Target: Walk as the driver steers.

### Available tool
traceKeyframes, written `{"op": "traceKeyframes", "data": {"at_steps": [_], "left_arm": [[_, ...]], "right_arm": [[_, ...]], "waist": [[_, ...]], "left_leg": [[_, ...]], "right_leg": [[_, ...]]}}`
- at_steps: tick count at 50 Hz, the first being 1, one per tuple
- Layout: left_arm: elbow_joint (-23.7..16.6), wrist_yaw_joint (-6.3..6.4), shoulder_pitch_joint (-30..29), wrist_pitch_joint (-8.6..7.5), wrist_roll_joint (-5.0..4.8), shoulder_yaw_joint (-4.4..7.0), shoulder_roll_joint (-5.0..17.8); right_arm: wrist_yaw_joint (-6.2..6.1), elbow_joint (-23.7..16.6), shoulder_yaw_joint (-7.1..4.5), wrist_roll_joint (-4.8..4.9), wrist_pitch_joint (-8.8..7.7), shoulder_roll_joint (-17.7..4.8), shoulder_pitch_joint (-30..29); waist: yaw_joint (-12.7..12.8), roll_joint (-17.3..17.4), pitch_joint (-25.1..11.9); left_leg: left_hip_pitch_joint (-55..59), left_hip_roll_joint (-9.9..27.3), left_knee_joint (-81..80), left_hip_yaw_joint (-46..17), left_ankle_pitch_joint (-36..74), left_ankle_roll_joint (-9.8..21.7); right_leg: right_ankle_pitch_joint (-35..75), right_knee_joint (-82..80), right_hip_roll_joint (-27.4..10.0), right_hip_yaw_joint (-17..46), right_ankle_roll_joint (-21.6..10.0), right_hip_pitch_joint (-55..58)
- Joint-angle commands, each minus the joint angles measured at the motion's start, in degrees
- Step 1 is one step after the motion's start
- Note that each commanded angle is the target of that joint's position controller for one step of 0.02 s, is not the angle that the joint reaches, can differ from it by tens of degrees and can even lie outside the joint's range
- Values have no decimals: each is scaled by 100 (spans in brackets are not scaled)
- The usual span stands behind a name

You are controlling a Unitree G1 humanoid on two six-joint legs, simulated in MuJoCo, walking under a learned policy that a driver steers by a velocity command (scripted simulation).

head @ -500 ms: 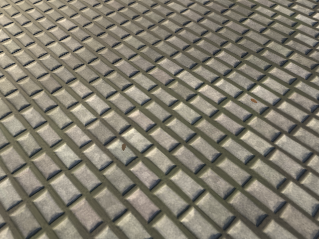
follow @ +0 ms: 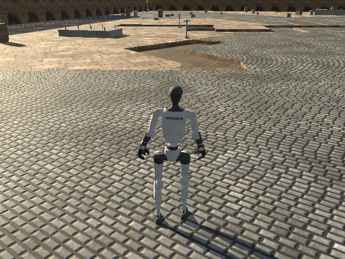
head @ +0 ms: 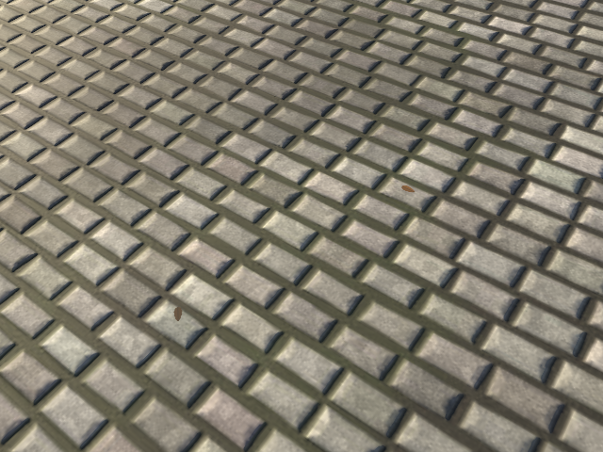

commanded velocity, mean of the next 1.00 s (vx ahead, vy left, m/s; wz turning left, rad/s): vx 0.25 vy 0.00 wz -0.06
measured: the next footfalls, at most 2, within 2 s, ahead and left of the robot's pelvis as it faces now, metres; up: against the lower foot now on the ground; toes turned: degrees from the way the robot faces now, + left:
right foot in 0.04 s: +0.04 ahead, -0.11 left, +0.00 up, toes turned -5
left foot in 0.52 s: +0.43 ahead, -0.01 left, +0.00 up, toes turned -14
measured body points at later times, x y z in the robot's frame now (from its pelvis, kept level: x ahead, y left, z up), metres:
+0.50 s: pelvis +0.20 -0.06 -0.01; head +0.24 -0.10 +0.44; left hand +0.25 +0.22 -0.11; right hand +0.40 -0.34 -0.08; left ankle +0.40 +0.01 -0.71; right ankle +0.00 -0.11 -0.73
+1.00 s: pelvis +0.33 -0.13 +0.00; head +0.35 -0.15 +0.45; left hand +0.48 +0.14 -0.08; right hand +0.46 -0.42 -0.11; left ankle +0.38 +0.00 -0.70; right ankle +0.36 -0.24 -0.73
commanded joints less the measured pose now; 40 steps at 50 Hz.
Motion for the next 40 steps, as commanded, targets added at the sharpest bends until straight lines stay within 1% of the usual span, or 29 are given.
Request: {"op": "traceKeyframes", "data": {"at_steps": [1,2,3,4,5,6,7,8,10,12,14,17,19,21,23,24,25,26,27,28,29,30,31,32,33,35,36,38,40], "left_arm": [[-3,-58,746,-158,-9,156,423],[180,-21,1324,-190,-25,282,682],[45,72,1669,-278,14,460,1538],[-243,-24,1512,-471,116,363,1479],[-309,-44,1191,-585,133,268,1134],[-352,-34,965,-637,84,188,881],[-408,3,760,-628,62,151,812],[-440,46,683,-616,76,121,779],[-449,120,852,-611,100,103,752],[-375,190,1067,-599,74,107,748],[-297,254,1185,-565,66,104,715],[-160,307,1313,-542,78,90,647],[-43,335,1392,-504,74,91,633],[71,357,1493,-444,69,111,654],[86,373,1375,-416,98,124,676],[41,377,1243,-426,121,144,730],[-12,378,1094,-424,124,151,760],[-59,344,920,-431,148,123,736],[-198,305,1081,-452,309,11,386],[39,248,2217,-440,254,-136,-109],[177,198,2150,-432,153,-6,625],[-77,191,1264,-417,73,68,851],[-240,228,698,-413,137,68,860],[-364,275,399,-378,198,84,824],[-450,303,425,-332,209,72,706],[-433,364,649,-283,199,-14,361],[-448,399,632,-279,216,-42,279],[-491,428,530,-261,245,-54,283],[-574,417,290,-217,211,-36,356]], "right_arm": [[76,-386,-203,58,-124,-715,-643],[96,-370,-117,-20,-155,-418,-572],[105,-696,15,-199,-216,2,-792],[114,-912,-14,-31,-376,-250,-1117],[164,-888,-85,151,-489,-550,-1156],[186,-760,-122,112,-567,-686,-998],[160,-624,-137,-39,-612,-679,-914],[159,-571,-166,-136,-631,-702,-867],[199,-499,-164,-145,-617,-596,-861],[202,-499,-125,-142,-587,-452,-1012],[212,-572,-77,-127,-587,-327,-1320],[309,-633,5,-78,-622,-178,-1784],[377,-713,37,-89,-672,-119,-2078],[442,-762,42,-95,-734,-120,-2208],[458,-679,-14,-98,-776,-264,-1938],[438,-562,-70,-122,-789,-406,-1582],[398,-372,-134,-152,-801,-556,-1020],[348,-194,-165,-177,-807,-672,-318],[301,-77,-183,-315,-790,-975,474],[351,112,-129,-332,-733,-987,640],[371,99,-105,-115,-645,-671,636],[340,-39,-60,20,-565,-550,-17],[294,-123,-6,31,-480,-439,-426],[241,-169,-10,-13,-413,-504,-581],[201,-158,-55,-103,-367,-668,-584],[172,-164,-86,-146,-300,-687,-695],[153,-169,-108,-152,-273,-722,-686],[92,-172,-187,-107,-184,-881,-607],[31,-190,-225,-29,-72,-940,-584]], "waist": [[453,260,-216],[634,-389,-295],[618,-2152,-238],[677,-1606,-405],[524,-1051,31],[355,-735,264],[247,-456,308],[178,-517,290],[174,-575,137],[203,-510,101],[259,-547,164],[450,-775,276],[531,-760,423],[575,-777,390],[413,-880,206],[255,-1006,-10],[-2,-1069,-361],[-410,-975,-816],[-520,-189,-1794],[-5,1389,-2742],[-233,757,-2896],[-247,506,-1791],[-192,9,-1100],[-107,-159,-691],[55,-28,-547],[248,296,-471],[248,394,-528],[190,452,-836],[102,491,-907]], "left_leg": [[-837,1015,-513,-631,-774,804],[-1426,675,860,-120,-650,507],[-3204,-116,3423,231,-1574,-94],[-4105,-456,4187,-1032,-1721,-26],[-4431,-130,4314,-1246,-1234,115],[-4364,73,4071,-1235,-596,225],[-4169,201,3736,-1213,-90,227],[-3872,238,3372,-1192,292,185],[-3571,93,2957,-1050,891,55],[-3559,-29,2454,-985,1315,-74],[-3435,-146,1784,-952,1740,-173],[-2972,-238,847,-798,2422,-230],[-2668,-336,372,-705,2639,-150],[-2375,-452,87,-631,2722,-10],[-2047,-529,-111,-613,2573,173],[-1729,-628,-110,-546,2375,292],[-1177,-746,-199,-419,2362,427],[-181,-568,-488,-484,3128,636],[1962,604,239,-1737,5017,1193],[3623,2220,301,-4011,6323,2459],[3269,1903,-197,-4345,4876,2406],[2336,1558,-453,-3619,3848,2096],[1359,1251,-733,-3171,3290,1847],[552,1107,-963,-2996,3032,1762],[-61,937,-1176,-2869,2749,1705],[-757,675,-1280,-2467,2766,1623],[-933,628,-1244,-2375,3060,1645],[-1009,598,-1172,-2391,2768,1610],[-1140,525,-1227,-2539,1602,1463]], "right_leg": [[800,-1164,466,-578,-182,1414],[636,-1560,413,-112,-382,2228],[116,-2586,-1204,2997,-1213,2857],[-927,-3471,-1817,4900,-2038,2793],[-1063,-3561,-1846,4572,-1949,2691],[-768,-3452,-1601,3950,-1687,2509],[-116,-3349,-1348,3395,-1451,2367],[580,-3354,-1107,2933,-1294,2238],[1684,-3402,-850,2398,-1181,2258],[2494,-3371,-707,2045,-1121,2310],[2786,-3347,-549,1815,-1011,2148],[2719,-3429,-418,1542,-858,1854],[3341,-3255,-396,1449,-743,1749],[3869,-2973,-432,1443,-658,1841],[4516,-2595,-500,1486,-592,2122],[5328,-2248,-503,1476,-547,2315],[6215,-1667,-413,1386,-462,2492],[6374,-733,-191,1187,-275,2314],[4287,939,126,1251,-72,918],[-1352,3142,1039,1156,441,-732],[-1163,3566,830,1478,450,-874],[-804,3469,530,1235,463,-1258],[-454,3154,373,1002,463,-1338],[-234,2930,298,909,481,-1229],[-73,2590,230,912,470,-888],[-211,1587,228,761,498,-422],[-284,1207,288,665,539,-270],[163,716,331,651,566,-3],[685,330,393,684,568,160]]}}
Velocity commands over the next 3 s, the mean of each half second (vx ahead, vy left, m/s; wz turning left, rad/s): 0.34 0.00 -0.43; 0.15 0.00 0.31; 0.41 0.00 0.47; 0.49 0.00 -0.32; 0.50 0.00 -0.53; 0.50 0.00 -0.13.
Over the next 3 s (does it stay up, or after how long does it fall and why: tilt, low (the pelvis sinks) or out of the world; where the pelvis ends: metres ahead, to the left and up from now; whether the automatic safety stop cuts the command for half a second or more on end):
stays up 1.33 -0.07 -0.01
